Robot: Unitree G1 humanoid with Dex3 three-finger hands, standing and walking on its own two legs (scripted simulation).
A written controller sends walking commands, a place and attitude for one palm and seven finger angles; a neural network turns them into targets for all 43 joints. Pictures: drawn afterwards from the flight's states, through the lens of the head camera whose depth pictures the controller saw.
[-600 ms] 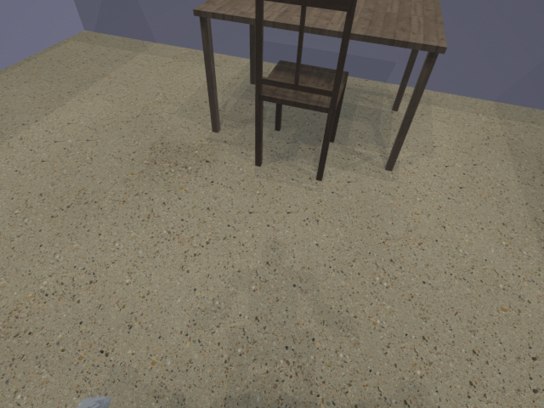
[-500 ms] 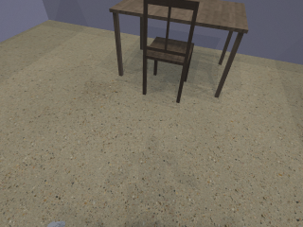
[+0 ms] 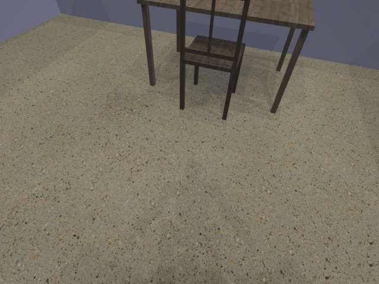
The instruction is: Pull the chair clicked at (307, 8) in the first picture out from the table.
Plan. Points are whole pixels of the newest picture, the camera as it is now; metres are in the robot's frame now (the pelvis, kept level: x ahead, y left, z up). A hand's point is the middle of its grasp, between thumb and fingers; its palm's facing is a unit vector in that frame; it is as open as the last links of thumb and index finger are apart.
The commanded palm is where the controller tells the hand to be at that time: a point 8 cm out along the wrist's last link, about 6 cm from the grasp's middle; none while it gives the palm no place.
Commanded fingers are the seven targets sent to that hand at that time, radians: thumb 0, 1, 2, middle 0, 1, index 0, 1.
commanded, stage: stand and wait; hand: left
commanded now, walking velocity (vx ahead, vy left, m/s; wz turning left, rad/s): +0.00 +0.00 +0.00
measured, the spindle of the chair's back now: (211, 26) +1.50 -0.04 -0.08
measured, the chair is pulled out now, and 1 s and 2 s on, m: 0.00 0.00 0.00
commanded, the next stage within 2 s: look at it before walking up in 0.22 s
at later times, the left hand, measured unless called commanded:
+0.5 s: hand out of the picture +0.10 +0.24 -0.15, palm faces -0.04 -0.95 -0.32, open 7.4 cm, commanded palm none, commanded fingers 0.00 0.90 0.90 -0.20 -0.30 -0.20 -0.30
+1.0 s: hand out of the picture +0.09 +0.24 -0.16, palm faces -0.03 -0.95 -0.32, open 7.4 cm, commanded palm none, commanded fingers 0.00 0.90 0.90 -0.20 -0.30 -0.20 -0.30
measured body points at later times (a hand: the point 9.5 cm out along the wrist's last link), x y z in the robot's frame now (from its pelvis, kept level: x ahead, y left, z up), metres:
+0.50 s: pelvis +0.01 -0.01 +0.00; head +0.01 +0.00 +0.45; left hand +0.10 +0.29 -0.13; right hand +0.10 -0.30 -0.13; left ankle +0.01 +0.12 -0.74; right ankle +0.01 -0.13 -0.74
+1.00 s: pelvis +0.02 -0.01 +0.00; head +0.02 +0.00 +0.45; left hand +0.09 +0.28 -0.13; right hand +0.10 -0.30 -0.13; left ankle +0.01 +0.12 -0.74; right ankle +0.01 -0.13 -0.74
